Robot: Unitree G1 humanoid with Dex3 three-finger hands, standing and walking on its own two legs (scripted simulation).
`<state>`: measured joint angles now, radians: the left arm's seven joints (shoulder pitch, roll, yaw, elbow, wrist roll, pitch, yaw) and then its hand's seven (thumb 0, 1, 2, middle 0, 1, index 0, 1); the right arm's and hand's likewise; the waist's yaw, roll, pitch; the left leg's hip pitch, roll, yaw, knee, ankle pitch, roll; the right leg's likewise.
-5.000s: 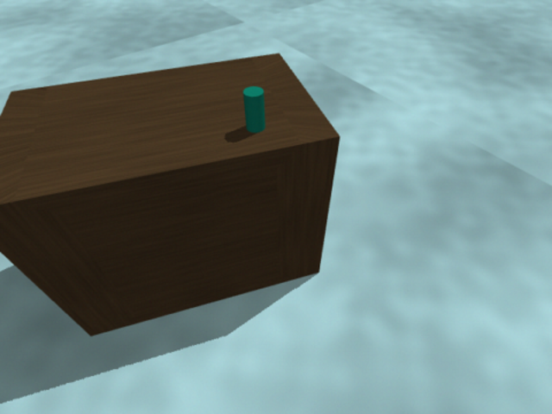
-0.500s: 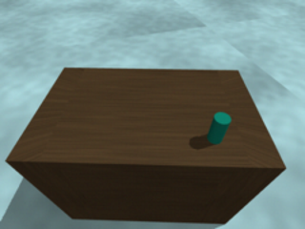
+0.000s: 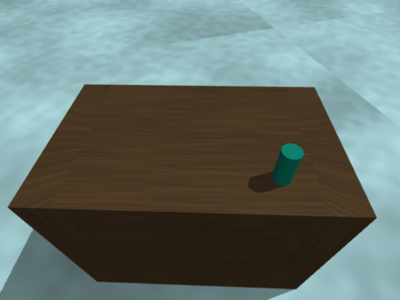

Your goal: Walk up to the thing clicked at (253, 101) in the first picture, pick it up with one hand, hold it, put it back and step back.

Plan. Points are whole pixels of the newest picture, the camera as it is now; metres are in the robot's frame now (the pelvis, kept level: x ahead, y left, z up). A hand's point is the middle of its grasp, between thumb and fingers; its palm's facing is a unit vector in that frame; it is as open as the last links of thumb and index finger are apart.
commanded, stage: stand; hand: right
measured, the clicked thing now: (286, 165) +0.46 -0.19 -0.03
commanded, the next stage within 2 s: rise first in 1.86 s
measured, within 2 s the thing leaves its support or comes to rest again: neither
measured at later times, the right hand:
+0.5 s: hand out of the picture +0.06 -0.25 -0.15, palm faces -0.02 +0.94 -0.34, open 7.4 cm
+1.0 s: hand out of the picture +0.07 -0.25 -0.16, palm faces -0.03 +0.94 -0.34, open 7.4 cm
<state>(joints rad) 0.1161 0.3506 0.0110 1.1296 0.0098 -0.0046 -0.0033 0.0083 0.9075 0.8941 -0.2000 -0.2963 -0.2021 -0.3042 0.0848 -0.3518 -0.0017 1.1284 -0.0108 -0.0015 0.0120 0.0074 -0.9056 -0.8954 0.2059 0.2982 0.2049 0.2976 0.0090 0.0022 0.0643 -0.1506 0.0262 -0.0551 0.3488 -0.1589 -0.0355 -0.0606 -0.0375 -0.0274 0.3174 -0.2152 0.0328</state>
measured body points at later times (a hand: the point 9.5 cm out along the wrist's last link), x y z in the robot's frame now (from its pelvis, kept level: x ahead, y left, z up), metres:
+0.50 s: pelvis -0.01 +0.00 +0.00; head +0.00 +0.01 +0.45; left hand +0.06 +0.31 -0.13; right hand +0.06 -0.30 -0.13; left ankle +0.02 +0.14 -0.75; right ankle -0.03 -0.14 -0.75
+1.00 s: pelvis +0.00 +0.00 +0.00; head +0.01 +0.00 +0.45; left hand +0.06 +0.31 -0.13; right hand +0.07 -0.30 -0.13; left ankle +0.02 +0.14 -0.75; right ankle -0.03 -0.14 -0.75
